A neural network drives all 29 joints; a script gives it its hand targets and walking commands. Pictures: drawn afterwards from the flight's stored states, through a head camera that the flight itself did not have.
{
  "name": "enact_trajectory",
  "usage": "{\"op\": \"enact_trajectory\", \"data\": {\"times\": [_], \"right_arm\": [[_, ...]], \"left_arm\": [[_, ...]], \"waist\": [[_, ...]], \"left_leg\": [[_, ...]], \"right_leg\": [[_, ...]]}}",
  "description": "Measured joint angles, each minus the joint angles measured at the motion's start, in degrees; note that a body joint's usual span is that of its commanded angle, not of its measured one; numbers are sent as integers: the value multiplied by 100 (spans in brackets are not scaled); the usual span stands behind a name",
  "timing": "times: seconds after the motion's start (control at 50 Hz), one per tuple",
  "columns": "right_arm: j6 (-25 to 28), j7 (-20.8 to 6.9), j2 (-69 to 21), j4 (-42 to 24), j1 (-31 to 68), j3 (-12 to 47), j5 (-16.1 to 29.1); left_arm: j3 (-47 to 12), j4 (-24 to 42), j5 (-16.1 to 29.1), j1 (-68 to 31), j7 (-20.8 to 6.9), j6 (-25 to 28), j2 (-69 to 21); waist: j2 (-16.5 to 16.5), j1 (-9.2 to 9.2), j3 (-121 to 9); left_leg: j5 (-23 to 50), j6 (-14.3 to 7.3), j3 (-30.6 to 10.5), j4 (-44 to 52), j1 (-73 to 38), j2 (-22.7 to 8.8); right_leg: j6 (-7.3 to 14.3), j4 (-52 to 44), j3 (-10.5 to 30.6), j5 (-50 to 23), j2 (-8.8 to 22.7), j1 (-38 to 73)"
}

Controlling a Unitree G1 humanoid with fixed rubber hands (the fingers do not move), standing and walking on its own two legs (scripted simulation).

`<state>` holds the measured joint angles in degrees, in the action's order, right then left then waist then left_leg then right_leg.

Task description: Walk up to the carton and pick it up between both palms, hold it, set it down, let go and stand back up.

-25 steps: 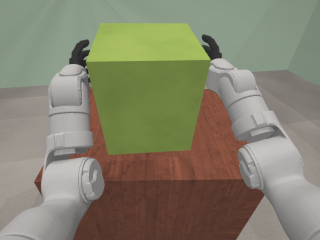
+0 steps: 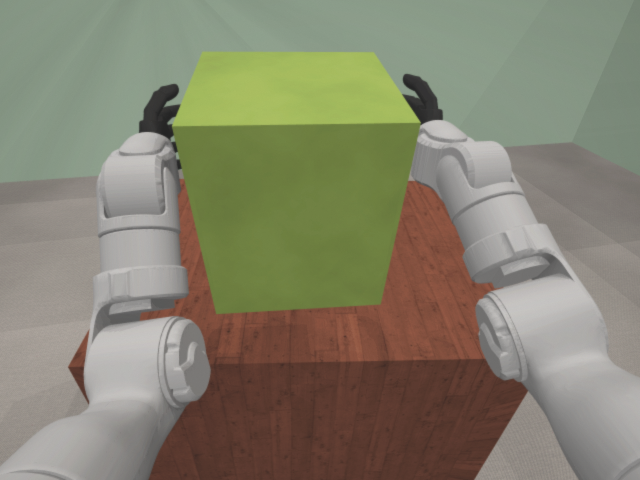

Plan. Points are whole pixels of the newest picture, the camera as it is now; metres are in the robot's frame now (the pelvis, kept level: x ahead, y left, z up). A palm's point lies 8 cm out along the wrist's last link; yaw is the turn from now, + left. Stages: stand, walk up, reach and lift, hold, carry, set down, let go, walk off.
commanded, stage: hold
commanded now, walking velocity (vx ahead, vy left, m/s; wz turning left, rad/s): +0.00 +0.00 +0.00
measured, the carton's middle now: (295, 183) +0.38 +0.02 +0.25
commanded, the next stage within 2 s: none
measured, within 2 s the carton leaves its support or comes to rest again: neither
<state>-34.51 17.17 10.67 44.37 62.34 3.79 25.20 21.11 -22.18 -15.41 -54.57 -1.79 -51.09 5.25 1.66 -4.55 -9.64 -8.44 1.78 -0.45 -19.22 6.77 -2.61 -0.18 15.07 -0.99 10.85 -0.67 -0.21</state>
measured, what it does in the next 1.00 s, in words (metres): stands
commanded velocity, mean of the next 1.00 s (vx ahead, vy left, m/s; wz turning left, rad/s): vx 0.00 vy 0.00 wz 0.00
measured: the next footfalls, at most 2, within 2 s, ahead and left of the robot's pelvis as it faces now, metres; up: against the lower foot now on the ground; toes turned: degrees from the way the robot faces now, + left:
none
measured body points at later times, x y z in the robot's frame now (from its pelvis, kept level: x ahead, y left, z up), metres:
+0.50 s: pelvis +0.00 +0.00 +0.00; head -0.10 +0.03 +0.44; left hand +0.38 +0.17 +0.30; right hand +0.38 -0.14 +0.31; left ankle +0.03 +0.14 -0.75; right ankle -0.02 -0.12 -0.75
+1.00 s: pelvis +0.00 +0.00 +0.00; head -0.09 +0.03 +0.44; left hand +0.39 +0.17 +0.30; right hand +0.38 -0.14 +0.31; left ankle +0.03 +0.14 -0.75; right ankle -0.02 -0.12 -0.75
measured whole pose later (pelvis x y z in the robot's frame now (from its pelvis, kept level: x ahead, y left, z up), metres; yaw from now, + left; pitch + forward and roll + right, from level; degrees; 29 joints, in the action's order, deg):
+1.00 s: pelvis +0.00 +0.00 +0.00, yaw +0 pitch -4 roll -1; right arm -34.4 16.7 11.2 45.3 62.6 4.4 25.7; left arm 21.0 -22.8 -15.3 -54.8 -1.0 -50.2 5.0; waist 2.0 -4.8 -9.6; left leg -8.7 1.8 -1.5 -19.7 7.2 -2.3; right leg -0.2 14.8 0.1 10.7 -1.1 -0.3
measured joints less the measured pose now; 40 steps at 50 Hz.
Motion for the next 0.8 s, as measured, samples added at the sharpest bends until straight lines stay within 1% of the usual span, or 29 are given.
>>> {"op": "enact_trajectory", "data": {"times": [0.16,0.4,0.48,0.54,0.68,0.72,0.8], "right_arm": [[-6,-46,-3,178,94,-65,-52],[38,-60,11,210,115,-42,3],[19,-107,-6,315,146,-146,-91],[43,-118,15,344,164,-114,-96],[52,-53,61,152,47,82,52],[29,-32,38,111,9,57,34],[-18,-49,-35,258,50,-87,-65]], "left_arm": [[-4,-182,-4,-75,13,45,15],[-49,-84,1,-24,34,30,12],[-42,-253,-2,-98,52,77,12],[-33,-311,5,-149,78,111,12],[23,-116,24,-51,89,92,-33],[31,-104,42,-13,86,102,-38],[35,-251,-4,-38,55,100,-20]], "waist": [[43,15,-49],[68,-55,-9],[42,-28,-54],[17,3,-60],[-9,24,-33],[2,12,-33],[40,-2,-16]], "left_leg": [[-3,1,-10,0,2,5],[-2,8,-76,-40,35,14],[5,-1,-64,-30,77,24],[13,-3,-51,-11,86,23],[-9,6,-72,-9,11,13],[-23,7,-89,-18,-19,17],[-26,9,-99,-12,-47,26]], "right_leg": [[4,2,26,2,-7,-5],[6,-19,14,-20,-21,5],[4,33,41,-1,-14,-74],[4,34,66,-4,-17,-99],[4,-34,76,-16,-36,8],[5,-39,66,-7,-37,49],[14,-8,68,17,-33,62]]}}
